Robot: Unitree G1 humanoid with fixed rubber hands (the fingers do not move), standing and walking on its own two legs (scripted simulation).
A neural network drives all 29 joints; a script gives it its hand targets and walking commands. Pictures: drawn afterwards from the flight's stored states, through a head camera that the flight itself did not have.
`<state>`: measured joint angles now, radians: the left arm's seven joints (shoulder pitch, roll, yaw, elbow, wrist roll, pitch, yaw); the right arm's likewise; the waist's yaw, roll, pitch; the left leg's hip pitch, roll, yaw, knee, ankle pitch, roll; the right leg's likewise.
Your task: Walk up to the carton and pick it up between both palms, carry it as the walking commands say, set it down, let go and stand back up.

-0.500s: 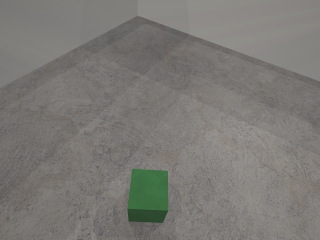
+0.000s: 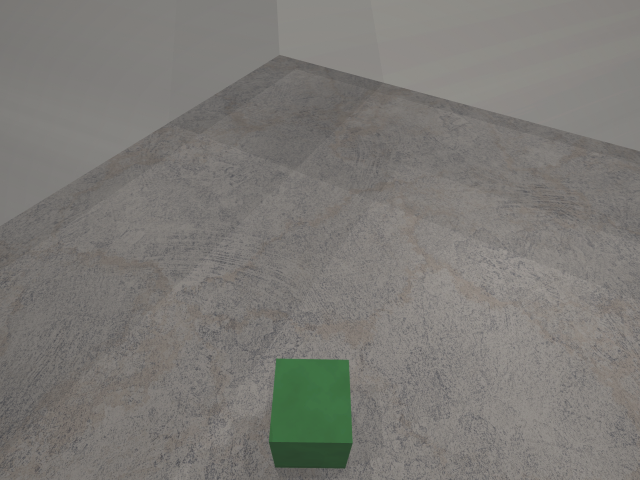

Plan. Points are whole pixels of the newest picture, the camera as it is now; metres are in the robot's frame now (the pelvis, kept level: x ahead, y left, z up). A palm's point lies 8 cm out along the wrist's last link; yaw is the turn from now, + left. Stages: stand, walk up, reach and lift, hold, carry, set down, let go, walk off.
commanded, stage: walk up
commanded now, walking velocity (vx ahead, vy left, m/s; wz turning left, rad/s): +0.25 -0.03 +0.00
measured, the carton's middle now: (311, 414) +0.42 +0.00 -0.65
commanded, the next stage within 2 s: stand in 0.40 s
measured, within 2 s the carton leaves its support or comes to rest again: neither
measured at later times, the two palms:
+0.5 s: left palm out of the picture +0.01 +0.27 -0.15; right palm out of the picture +0.03 -0.17 -0.15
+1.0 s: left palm out of the picture -0.05 +0.25 -0.14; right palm out of the picture -0.01 -0.18 -0.15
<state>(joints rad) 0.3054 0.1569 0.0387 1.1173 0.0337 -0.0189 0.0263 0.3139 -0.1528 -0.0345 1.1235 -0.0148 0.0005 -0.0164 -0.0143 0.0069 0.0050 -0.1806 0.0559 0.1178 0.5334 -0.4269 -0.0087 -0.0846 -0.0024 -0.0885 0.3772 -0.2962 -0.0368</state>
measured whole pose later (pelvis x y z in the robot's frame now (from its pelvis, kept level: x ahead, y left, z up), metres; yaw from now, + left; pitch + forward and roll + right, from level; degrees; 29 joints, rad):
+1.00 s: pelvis +0.01 +0.03 +0.00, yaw +0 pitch -1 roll +0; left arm 0.36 0.13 -0.01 1.17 0.02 -0.02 0.04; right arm 0.29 -0.15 -0.01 1.15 -0.02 -0.02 -0.04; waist 0.01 0.00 0.05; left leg -0.18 0.02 0.13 0.37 -0.18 0.03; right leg -0.05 -0.05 -0.07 0.34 -0.26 0.03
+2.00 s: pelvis -0.03 +0.04 -0.05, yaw -2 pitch +15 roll -1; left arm 0.11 0.12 0.04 0.36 0.03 0.52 0.01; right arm 0.06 -0.17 -0.06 0.45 -0.03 0.47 0.07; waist 0.01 -0.01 -0.01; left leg -0.79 0.07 0.13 0.83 -0.30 0.04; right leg -0.70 -0.04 -0.03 0.85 -0.42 0.02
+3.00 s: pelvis -0.09 +0.03 -0.12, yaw -2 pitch +38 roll -1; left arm -1.08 0.25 0.23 0.93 -0.03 0.21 0.12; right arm -1.06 -0.28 -0.22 0.95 0.10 0.16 -0.04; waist -0.02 -0.01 0.00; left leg -1.48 0.08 0.10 1.04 -0.23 0.05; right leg -1.41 -0.04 -0.04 1.13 -0.39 0.01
